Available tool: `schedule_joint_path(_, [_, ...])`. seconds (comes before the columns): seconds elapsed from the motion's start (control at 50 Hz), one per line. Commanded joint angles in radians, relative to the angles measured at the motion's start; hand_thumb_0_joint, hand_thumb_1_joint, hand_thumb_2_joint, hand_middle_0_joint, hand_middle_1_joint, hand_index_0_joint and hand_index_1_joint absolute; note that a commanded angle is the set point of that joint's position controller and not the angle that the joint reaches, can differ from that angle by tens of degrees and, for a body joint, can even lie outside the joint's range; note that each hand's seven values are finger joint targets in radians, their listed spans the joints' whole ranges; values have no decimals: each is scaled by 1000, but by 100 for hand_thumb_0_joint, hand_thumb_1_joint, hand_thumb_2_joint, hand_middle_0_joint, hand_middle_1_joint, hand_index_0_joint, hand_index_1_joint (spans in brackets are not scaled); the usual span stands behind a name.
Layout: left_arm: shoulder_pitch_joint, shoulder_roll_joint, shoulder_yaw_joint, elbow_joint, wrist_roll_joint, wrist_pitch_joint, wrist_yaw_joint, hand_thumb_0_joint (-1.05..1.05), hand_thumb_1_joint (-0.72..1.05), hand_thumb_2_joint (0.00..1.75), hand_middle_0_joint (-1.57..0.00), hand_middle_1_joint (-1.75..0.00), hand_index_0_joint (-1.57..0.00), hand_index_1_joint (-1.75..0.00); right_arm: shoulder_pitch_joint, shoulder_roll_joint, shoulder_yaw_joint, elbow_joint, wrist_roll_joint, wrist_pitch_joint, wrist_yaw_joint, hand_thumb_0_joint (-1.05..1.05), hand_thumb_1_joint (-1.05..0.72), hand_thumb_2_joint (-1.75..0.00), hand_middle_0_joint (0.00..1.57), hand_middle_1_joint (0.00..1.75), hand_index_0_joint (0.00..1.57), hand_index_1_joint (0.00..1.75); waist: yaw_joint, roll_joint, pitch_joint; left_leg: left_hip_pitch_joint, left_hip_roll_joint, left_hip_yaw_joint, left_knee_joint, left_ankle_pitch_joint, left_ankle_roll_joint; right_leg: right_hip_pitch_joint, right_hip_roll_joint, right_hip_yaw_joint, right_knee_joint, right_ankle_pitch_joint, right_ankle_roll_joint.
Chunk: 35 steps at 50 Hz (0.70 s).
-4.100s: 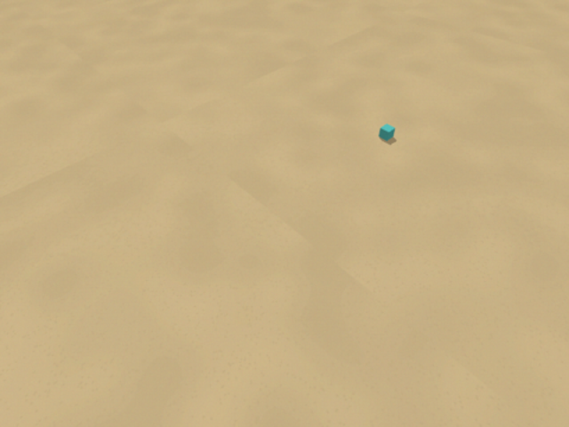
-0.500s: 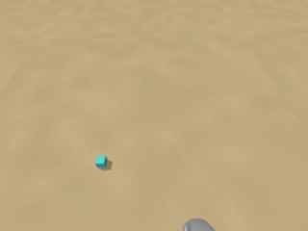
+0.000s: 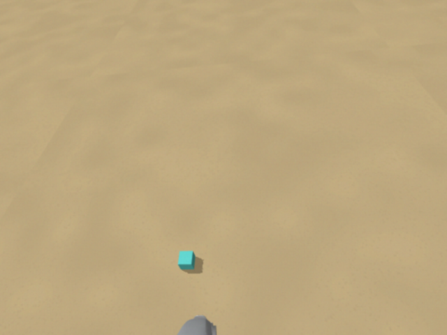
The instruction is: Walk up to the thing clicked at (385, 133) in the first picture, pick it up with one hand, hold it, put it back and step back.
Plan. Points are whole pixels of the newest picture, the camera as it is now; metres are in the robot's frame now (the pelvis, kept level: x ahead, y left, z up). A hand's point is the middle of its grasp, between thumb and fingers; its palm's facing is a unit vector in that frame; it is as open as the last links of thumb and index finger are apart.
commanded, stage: walk up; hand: left
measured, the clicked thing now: (186, 260) +0.54 +0.30 -0.72
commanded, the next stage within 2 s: stand in 1.70 s
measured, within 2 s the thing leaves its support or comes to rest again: neither
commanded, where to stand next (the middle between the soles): +0.13 +0.03 m, yaw -1 degrees
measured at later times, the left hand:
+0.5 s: hand out of the picture +0.15 +0.32 -0.15, palm faces -0.07 -0.93 -0.36, open 7.4 cm
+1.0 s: hand (111, 323) +0.18 +0.28 -0.12, palm faces -0.06 -0.95 -0.32, open 7.4 cm
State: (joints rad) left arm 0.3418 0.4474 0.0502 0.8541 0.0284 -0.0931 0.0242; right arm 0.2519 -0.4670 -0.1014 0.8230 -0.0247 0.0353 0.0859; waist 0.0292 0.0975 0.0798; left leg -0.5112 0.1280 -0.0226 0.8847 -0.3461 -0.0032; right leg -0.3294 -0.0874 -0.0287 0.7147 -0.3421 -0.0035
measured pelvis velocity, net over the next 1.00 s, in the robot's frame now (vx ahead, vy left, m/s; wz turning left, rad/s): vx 0.06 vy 0.04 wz -0.05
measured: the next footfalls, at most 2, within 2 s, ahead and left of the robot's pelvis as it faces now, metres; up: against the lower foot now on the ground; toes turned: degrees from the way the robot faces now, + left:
left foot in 0.04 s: +0.13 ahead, +0.19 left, +0.00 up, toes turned +1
right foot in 0.34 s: +0.11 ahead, -0.06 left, +0.00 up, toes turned -3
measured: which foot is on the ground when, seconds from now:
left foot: up 0.00-0.02, down 0.04-1.00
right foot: down 0.00-0.06, up 0.08-0.32, down 0.34-1.00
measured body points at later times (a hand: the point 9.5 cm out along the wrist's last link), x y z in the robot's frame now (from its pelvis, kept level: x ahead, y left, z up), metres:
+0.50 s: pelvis +0.05 +0.06 +0.00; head +0.09 +0.06 +0.45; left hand +0.15 +0.37 -0.12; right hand +0.12 -0.26 -0.12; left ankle +0.09 +0.18 -0.71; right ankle +0.07 -0.06 -0.71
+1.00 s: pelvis +0.06 +0.04 +0.03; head +0.07 +0.03 +0.47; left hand +0.18 +0.33 -0.10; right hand +0.12 -0.28 -0.10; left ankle +0.09 +0.19 -0.71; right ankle +0.07 -0.06 -0.71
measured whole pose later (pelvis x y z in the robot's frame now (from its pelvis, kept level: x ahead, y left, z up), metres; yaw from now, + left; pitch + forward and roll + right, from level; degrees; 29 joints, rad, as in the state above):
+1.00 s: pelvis +0.06 +0.04 +0.03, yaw -3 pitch -2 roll +1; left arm 0.07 0.35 0.02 1.08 0.01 0.02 -0.04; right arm 0.12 -0.39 0.00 1.12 -0.01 -0.04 -0.01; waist 0.00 -0.01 0.05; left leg -0.20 0.07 0.08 0.44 -0.20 -0.04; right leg -0.21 0.00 -0.04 0.49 -0.25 -0.03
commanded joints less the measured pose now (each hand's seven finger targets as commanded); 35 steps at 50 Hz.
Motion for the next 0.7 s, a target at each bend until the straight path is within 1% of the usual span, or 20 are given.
schedule_joint_path(0.0, [-116, 242, 59, -71, 2, 14, 10, 0, 90, 90, -20, -30, -20, -30, 152, -143, -50, 27, 10, -43, -46, 0, -90, -90, 20, 30, 20, 30, -108, -225, -94, 384, -102, 122, -200, 61, 7, -261, -94, 86, -47, -29, -139])
schedule_joint_path(0.02, [-82, 167, 33, -59, -1, 27, 10, 0, 90, 90, -20, -30, -20, -30, 203, -168, -54, 52, 4, -52, -59, 0, -90, -90, 20, 30, 20, 30, -125, -57, -104, 420, -99, 71, -293, -35, 16, -293, -44, 17, 145, -51, -101])
schedule_joint_path(0.04, [-26, 79, 5, -68, -16, 31, 8, 0, 90, 90, -20, -30, -20, -30, 188, -250, -61, 28, -10, -67, -67, 0, -90, -90, 20, 30, 20, 30, -104, 206, -80, 371, 154, -343, -493, -134, 93, -388, 68, -20, 379, -141, -31])
schedule_joint_path(0.06, [-52, 169, 26, -56, -20, 34, 24, 0, 90, 90, -20, -30, -20, -30, 115, -345, -72, -5, 15, -69, -65, 0, -90, -90, 20, 30, 20, 30, -96, 174, -56, 239, 300, -609, -617, -283, 242, -377, 81, 65, 419, -247, -39])
schedule_joint_path(0.08, [-90, 223, 36, -33, -14, 31, 27, 0, 90, 90, -20, -30, -20, -30, 42, -327, -69, -18, 13, -68, -68, 0, -90, -90, 20, 30, 20, 30, -75, 77, 7, 156, 293, -582, -611, -289, 270, -350, 39, 108, 454, -221, -31])
schedule_joint_path(0.1, [-44, 221, 40, 2, -22, 31, 23, 0, 90, 90, -20, -30, -20, -30, -11, -270, -48, -27, 13, -74, -76, 0, -90, -90, 20, 30, 20, 30, -37, 20, 7, 169, 234, -435, -531, -177, 243, -326, 23, 104, 437, -187, -29])
schedule_joint_path(0.12, [-2, 204, 42, 34, -29, 32, 18, 0, 90, 90, -20, -30, -20, -30, -24, -248, -35, -24, 6, -81, -83, 0, -90, -90, 20, 30, 20, 30, -18, 45, -21, 204, 187, -347, -473, -74, 213, -306, 7, 96, 383, -170, -30])
schedule_joint_path(0.16, [10, 190, 43, 74, -27, 37, 5, 0, 90, 90, -20, -30, -20, -30, -26, -242, -24, 0, 8, -91, -87, 0, -90, -90, 20, 30, 20, 30, -21, 124, -47, 170, 159, -252, -428, 118, 196, -187, 2, 45, 266, -142, -31])
schedule_joint_path(0.24, [-38, 162, 52, 75, -12, 62, -8, 0, 90, 90, -20, -30, -20, -30, -35, -236, -10, 12, 10, -94, -98, 0, -90, -90, 20, 30, 20, 30, -24, 97, -78, 159, 164, -222, -385, 226, 191, -60, 37, 9, 127, -101, -36])
schedule_joint_path(0.28, [-42, 155, 58, 79, -5, 68, -10, 0, 90, 90, -20, -30, -20, -30, -58, -222, 1, 12, 20, -93, -106, 0, -90, -90, 20, 30, 20, 30, -1, 71, -94, 129, 162, -200, -345, 264, 169, 29, 49, -3, 9, -5, -48])
schedule_joint_path(0.3, [-51, 163, 62, 76, -1, 65, -10, 0, 90, 90, -20, -30, -20, -30, -61, -198, 13, 15, 25, -92, -108, 0, -90, -90, 20, 30, 20, 30, 9, 35, -103, 105, 145, -176, -300, 306, 142, 84, 47, 21, -71, 34, -60])
schedule_joint_path(0.32, [-73, 192, 69, 64, 6, 60, -9, 0, 90, 90, -20, -30, -20, -30, -41, -169, 24, 21, 29, -94, -112, 0, -90, -90, 20, 30, 20, 30, 7, -41, -122, 77, 110, -133, -250, 310, 102, 131, -10, 108, -135, 146, -82])
schedule_joint_path(0.34, [-133, 236, 75, 44, 5, 57, -14, 0, 90, 90, -20, -30, -20, -30, -17, -140, 31, 31, 37, -96, -115, 0, -90, -90, 20, 30, 20, 30, -30, -144, -139, 70, 13, -54, -207, 225, 52, 116, -90, 247, -156, 223, -134])
schedule_joint_path(0.36, [-195, 219, 63, 39, -12, 66, -22, 0, 90, 90, -20, -30, -20, -30, -29, -141, 27, 57, 42, -95, -125, 0, -90, -90, 20, 30, 20, 30, -49, -168, -142, 194, -61, 29, -168, 92, 36, 9, -135, 262, -162, 231, -185])
schedule_joint_path(0.4, [-228, 172, 37, 38, -19, 74, -27, 0, 90, 90, -20, -30, -20, -30, -28, -165, 22, 93, 32, -102, -126, 0, -90, -90, 20, 30, 20, 30, -61, -104, -137, 267, -18, -15, -280, 123, 53, -42, -77, 162, -108, 264, -127])
schedule_joint_path(0.42, [-213, 164, 34, 47, -19, 78, -28, 0, 90, 90, -20, -30, -20, -30, -41, -193, 18, 100, 28, -106, -124, 0, -90, -90, 20, 30, 20, 30, -47, -73, -134, 243, 38, -96, -334, 139, 83, -19, -23, 112, -57, 258, -87])
schedule_joint_path(0.46, [-184, 152, 36, 74, -16, 85, -28, 0, 90, 90, -20, -30, -20, -30, -62, -208, 24, 111, 26, -111, -124, 0, -90, -90, 20, 30, 20, 30, -20, -71, -147, 245, 136, -203, -389, 180, 144, 7, 10, 67, -10, 182, -52])
schedule_joint_path(0.5, [-192, 155, 36, 84, -12, 80, -29, 0, 90, 90, -20, -30, -20, -30, -80, -197, 31, 123, 26, -111, -125, 0, -90, -90, 20, 30, 20, 30, -16, -90, -158, 216, 112, -147, -354, 264, 123, 73, -5, 90, -70, 217, -65])
schedule_joint_path(0.56, [-226, 161, 32, 94, -20, 77, -35, 0, 90, 90, -20, -30, -20, -30, -131, -162, 46, 140, 28, -105, -121, 0, -90, -90, 20, 30, 20, 30, -29, -98, -119, 201, 7, -20, -340, 171, 55, 73, -47, 156, -172, 263, -99])
schedule_joint_path(0.68, [-298, 149, 21, 114, -15, 82, -39, 0, 90, 90, -20, -30, -20, -30, -150, -147, 57, 188, 22, -97, -110, 0, -90, -90, 20, 30, 20, 30, -39, -144, -105, 264, 8, -11, -413, 98, 54, 53, -44, 156, -271, 123, -73])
